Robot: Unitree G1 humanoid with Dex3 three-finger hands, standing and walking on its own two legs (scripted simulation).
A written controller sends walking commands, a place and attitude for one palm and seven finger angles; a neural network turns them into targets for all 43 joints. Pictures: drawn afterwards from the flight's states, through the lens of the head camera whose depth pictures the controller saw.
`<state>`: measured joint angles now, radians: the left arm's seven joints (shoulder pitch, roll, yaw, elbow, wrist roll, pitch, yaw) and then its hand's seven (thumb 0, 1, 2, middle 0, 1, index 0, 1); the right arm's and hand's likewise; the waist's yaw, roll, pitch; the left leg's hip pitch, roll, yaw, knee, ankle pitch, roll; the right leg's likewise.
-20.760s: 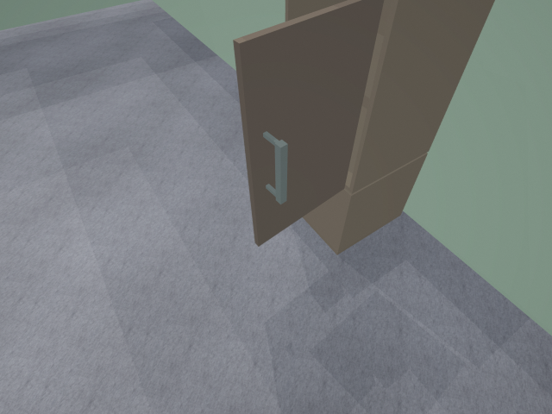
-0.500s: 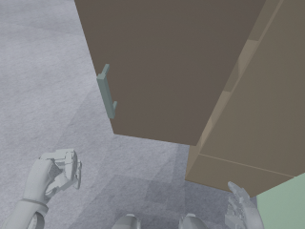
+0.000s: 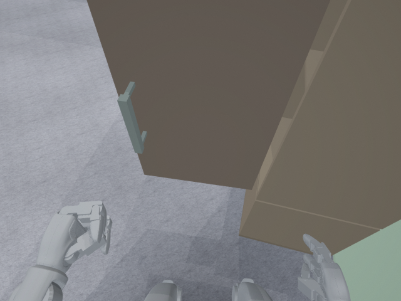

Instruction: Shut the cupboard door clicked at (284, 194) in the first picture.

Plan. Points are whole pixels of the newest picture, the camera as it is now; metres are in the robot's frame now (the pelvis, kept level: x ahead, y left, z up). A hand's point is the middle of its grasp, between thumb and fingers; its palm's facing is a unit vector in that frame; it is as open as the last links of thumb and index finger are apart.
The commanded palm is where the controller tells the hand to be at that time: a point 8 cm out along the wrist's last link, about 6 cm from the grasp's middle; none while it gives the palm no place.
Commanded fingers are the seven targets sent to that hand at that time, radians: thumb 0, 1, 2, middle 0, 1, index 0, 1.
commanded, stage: bring the fist close to the handle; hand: left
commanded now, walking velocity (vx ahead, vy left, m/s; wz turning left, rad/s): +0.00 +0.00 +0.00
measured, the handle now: (135, 120) +0.49 +0.18 +0.05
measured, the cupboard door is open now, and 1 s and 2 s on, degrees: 96 96 89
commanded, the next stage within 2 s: push the door shut along its arc in 1.30 s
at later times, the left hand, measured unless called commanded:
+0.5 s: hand (115, 192) +0.30 +0.18 +0.06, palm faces -0.11 -0.99 -0.04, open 3.1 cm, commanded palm +0.30 +0.22 +0.06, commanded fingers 0.00 0.90 0.90 -1.30 -1.50 -1.30 -1.50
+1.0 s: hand (139, 157) +0.38 +0.15 +0.06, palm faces -0.12 -0.99 -0.02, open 3.1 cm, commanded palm +0.36 +0.21 +0.06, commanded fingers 0.00 0.90 0.90 -1.30 -1.50 -1.30 -1.50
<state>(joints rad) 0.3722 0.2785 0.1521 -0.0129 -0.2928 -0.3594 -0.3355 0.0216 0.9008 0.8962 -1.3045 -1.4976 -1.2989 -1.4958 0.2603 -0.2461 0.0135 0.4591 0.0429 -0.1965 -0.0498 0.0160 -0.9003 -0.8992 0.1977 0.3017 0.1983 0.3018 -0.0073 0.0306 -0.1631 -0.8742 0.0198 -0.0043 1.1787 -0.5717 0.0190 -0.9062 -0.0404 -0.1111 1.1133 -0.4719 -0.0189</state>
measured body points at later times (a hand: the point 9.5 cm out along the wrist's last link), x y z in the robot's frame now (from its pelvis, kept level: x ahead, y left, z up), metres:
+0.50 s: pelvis +0.01 +0.01 +0.01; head +0.07 +0.01 +0.45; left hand +0.30 +0.23 +0.06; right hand +0.15 -0.25 -0.08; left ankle +0.00 +0.11 -0.65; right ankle +0.04 -0.11 -0.65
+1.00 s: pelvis +0.01 +0.01 +0.01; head +0.09 +0.01 +0.45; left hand +0.38 +0.21 +0.06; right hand +0.12 -0.25 -0.10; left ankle +0.00 +0.11 -0.65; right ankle +0.04 -0.11 -0.65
